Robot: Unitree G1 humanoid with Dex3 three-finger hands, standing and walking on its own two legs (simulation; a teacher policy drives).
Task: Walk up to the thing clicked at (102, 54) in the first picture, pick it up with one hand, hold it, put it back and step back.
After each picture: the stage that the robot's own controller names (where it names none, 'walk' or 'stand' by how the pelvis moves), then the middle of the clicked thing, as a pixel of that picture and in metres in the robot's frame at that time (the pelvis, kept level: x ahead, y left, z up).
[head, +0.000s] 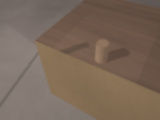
stand; (101, 51) +0.63 -0.07 -0.08
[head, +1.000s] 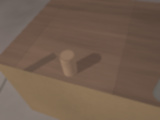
walk; (68, 63) +0.50 +0.13 -0.05
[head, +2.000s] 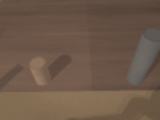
stand; (40, 71) +0.44 +0.22 -0.04
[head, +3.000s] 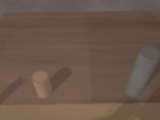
stand; (42, 84) +0.42 +0.21 -0.08
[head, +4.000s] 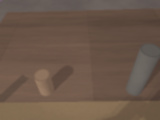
stand; (44, 82) +0.43 +0.21 -0.08
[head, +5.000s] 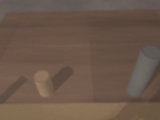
stand; (44, 83) +0.43 +0.21 -0.08
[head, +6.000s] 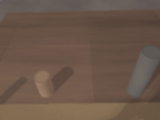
stand; (44, 84) +0.43 +0.21 -0.08
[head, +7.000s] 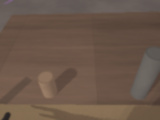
rise first; (48, 84) +0.42 +0.20 -0.08
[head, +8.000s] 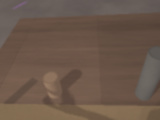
go down; (53, 85) +0.43 +0.19 -0.08
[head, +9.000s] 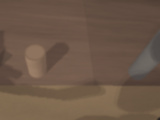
go down; (36, 61) +0.44 +0.17 -0.01
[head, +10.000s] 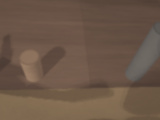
approach; (32, 66) +0.44 +0.19 -0.01
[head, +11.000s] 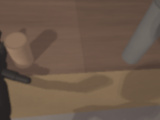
close in; (20, 51) +0.46 +0.19 +0.02
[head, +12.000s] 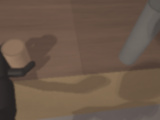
lift; (18, 58) +0.44 +0.19 +0.03
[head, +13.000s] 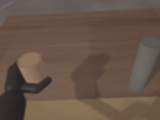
lift; (35, 73) +0.33 +0.17 +0.14
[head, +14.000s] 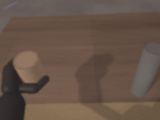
hold; (31, 72) +0.32 +0.18 +0.15
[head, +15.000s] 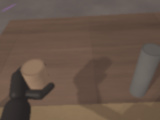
hold; (38, 79) +0.32 +0.16 +0.12
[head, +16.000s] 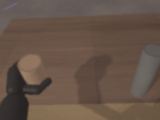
crouch; (35, 74) +0.33 +0.18 +0.13
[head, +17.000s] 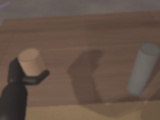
crouch; (34, 68) +0.38 +0.18 +0.11
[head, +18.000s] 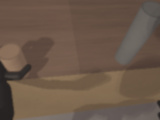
lower; (15, 62) +0.43 +0.20 +0.00
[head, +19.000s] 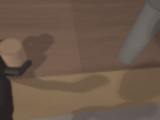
lower; (15, 57) +0.44 +0.20 +0.03
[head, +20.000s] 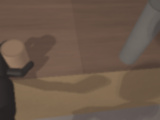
lower; (17, 58) +0.44 +0.19 +0.03
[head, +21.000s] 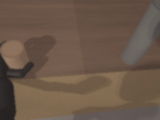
lower; (17, 59) +0.43 +0.20 +0.03
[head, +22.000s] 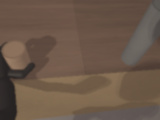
loosen; (18, 59) +0.43 +0.19 +0.02
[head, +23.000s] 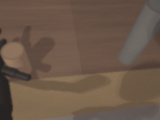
withdraw; (17, 61) +0.44 +0.19 +0.02
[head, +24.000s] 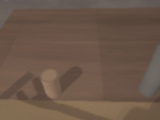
sink last; (51, 84) +0.40 +0.18 -0.03
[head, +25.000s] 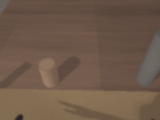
stand; (49, 73) +0.43 +0.18 -0.02
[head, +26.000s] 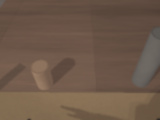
stand; (42, 75) +0.42 +0.20 -0.01
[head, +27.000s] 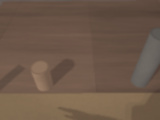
stand; (42, 76) +0.42 +0.19 -0.01
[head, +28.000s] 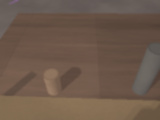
stand; (52, 82) +0.44 +0.18 -0.07
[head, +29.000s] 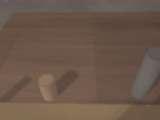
stand; (48, 87) +0.41 +0.19 -0.08
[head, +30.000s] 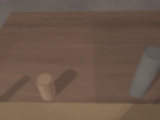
stand; (46, 87) +0.41 +0.19 -0.08
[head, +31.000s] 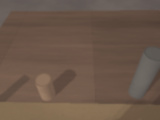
walk; (45, 87) +0.41 +0.20 -0.08
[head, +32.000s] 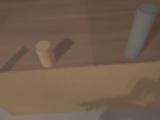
walk; (46, 54) +0.52 +0.21 -0.06
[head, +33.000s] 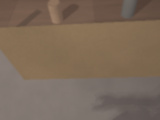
walk; (55, 11) +0.81 +0.19 -0.05
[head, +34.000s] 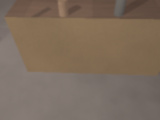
stand; (63, 7) +1.05 +0.19 -0.06
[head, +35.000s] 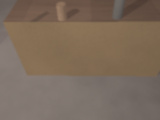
stand; (61, 11) +1.04 +0.18 -0.08
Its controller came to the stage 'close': yes
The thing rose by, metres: 0.22
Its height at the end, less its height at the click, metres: +0.00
